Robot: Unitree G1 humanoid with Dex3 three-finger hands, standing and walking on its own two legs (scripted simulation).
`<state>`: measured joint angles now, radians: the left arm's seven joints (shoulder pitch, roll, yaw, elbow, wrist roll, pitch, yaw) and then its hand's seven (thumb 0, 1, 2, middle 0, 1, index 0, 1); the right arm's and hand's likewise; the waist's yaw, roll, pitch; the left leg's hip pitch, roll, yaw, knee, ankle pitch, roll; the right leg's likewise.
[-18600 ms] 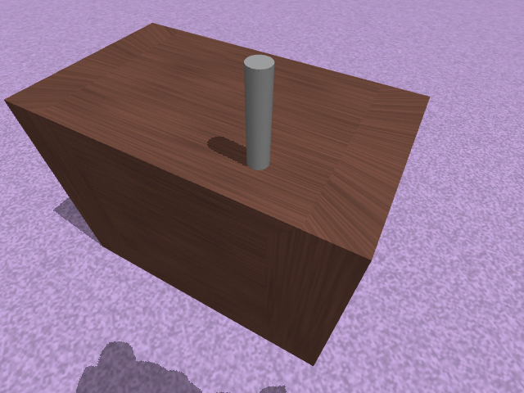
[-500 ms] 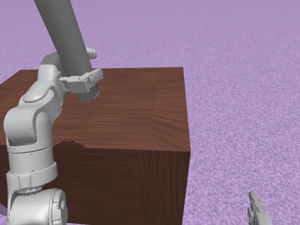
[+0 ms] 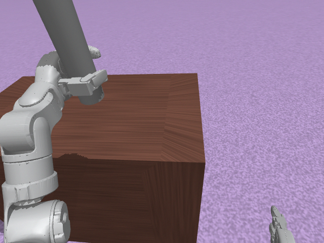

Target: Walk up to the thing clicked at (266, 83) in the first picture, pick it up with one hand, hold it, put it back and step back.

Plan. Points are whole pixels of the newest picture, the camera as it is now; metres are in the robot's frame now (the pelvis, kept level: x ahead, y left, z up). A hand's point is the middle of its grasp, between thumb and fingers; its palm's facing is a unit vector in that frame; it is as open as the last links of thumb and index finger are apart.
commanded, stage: hold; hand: left
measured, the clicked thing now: (70, 44) +0.33 +0.17 +0.37
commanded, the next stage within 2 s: crouch in 1.22 s
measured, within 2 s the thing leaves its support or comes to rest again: neither
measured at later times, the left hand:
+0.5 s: hand (82, 73) +0.33 +0.17 +0.32, palm faces +0.12 -0.99 +0.00, open 7.1 cm
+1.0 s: hand (82, 70) +0.33 +0.17 +0.32, palm faces +0.11 -0.99 +0.01, open 7.1 cm
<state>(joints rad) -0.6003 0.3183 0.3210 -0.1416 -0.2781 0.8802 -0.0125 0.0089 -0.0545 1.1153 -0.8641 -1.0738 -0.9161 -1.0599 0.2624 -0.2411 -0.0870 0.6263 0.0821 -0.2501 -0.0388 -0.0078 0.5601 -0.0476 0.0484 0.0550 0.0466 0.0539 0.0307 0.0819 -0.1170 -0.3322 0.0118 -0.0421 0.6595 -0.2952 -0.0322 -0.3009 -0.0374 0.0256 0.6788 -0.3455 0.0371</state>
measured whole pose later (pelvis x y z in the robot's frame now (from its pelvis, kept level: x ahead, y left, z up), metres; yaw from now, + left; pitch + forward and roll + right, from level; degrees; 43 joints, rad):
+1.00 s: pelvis -0.01 +0.00 +0.00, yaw +0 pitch -2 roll +0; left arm -0.68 0.34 0.32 -0.06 -0.27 0.91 0.00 0.01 -0.06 1.12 -0.86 -1.08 -0.92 -1.06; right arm 0.28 -0.23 -0.07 0.62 0.09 -0.27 -0.03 -0.01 0.56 -0.05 0.05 0.06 0.05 0.05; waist 0.03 0.08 -0.11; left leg -0.34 0.01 -0.04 0.65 -0.28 -0.03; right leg -0.31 -0.04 0.03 0.67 -0.32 0.04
